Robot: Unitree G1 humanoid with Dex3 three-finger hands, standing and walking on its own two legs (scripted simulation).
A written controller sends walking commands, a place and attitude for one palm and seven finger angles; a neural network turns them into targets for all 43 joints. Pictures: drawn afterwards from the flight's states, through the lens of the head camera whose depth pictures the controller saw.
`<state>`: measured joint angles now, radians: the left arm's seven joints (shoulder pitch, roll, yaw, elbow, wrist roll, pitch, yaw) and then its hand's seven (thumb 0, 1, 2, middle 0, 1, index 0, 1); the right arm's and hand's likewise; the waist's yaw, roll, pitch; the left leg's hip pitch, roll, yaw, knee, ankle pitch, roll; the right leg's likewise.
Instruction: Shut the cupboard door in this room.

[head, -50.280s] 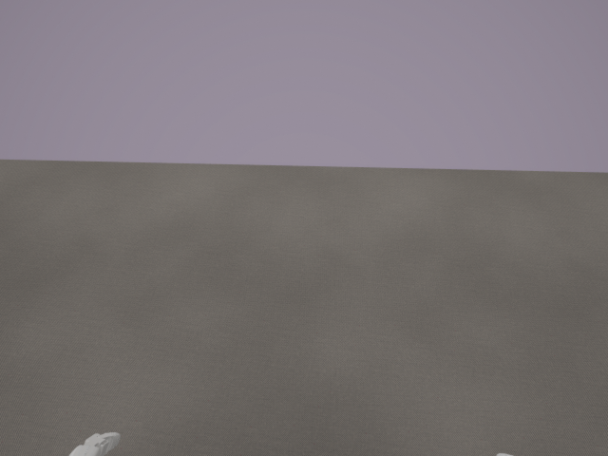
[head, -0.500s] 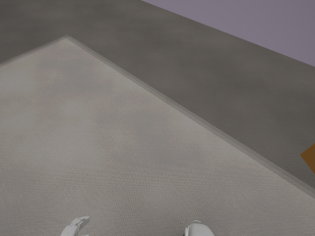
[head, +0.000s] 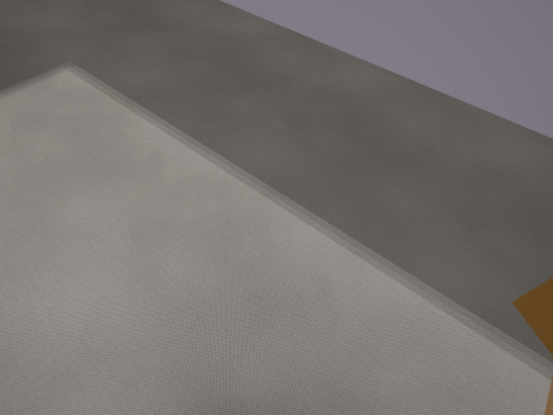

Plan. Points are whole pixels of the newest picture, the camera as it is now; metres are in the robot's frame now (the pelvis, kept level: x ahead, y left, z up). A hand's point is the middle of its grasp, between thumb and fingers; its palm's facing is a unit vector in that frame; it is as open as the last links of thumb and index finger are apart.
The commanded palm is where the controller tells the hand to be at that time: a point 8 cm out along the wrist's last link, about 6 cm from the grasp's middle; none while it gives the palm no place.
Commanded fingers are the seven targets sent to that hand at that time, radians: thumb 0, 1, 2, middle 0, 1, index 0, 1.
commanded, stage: turn to face it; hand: left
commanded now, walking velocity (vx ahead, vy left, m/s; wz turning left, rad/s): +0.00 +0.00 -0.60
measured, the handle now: out of the picture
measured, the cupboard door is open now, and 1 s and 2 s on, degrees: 55 55 55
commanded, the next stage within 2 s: take the last steps up to it in 1.84 s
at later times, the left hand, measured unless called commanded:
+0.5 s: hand (195, 373) +0.19 +0.15 -0.16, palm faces -0.28 -0.92 -0.27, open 7.4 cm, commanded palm none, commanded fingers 0.00 0.90 0.90 -0.20 -0.30 -0.20 -0.30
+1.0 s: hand (242, 331) +0.27 +0.08 -0.15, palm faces -0.57 -0.78 -0.27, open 7.4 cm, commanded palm none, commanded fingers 0.00 0.90 0.90 -0.20 -0.30 -0.20 -0.30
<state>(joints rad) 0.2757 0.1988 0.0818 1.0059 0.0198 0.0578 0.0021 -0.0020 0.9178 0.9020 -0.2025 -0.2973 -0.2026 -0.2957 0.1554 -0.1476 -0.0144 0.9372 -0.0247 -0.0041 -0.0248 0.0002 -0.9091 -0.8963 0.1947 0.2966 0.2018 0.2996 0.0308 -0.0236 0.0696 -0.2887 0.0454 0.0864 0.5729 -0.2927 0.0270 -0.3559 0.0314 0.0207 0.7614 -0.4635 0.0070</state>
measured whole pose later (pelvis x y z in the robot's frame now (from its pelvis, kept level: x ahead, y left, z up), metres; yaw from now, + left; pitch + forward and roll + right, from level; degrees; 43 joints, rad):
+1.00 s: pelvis +0.05 -0.02 -0.01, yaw -36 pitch +1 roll -1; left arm 0.13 0.24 0.07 0.87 0.03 0.04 -0.04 0.00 0.90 0.90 -0.20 -0.30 -0.20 -0.30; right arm 0.26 -0.25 -0.05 0.92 -0.02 0.04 -0.01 0.00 -0.90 -0.90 0.20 0.30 0.21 0.30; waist -0.02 0.05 0.09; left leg -0.31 0.18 0.19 0.74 -0.43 -0.06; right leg -0.28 -0.01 -0.06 0.59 -0.31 -0.01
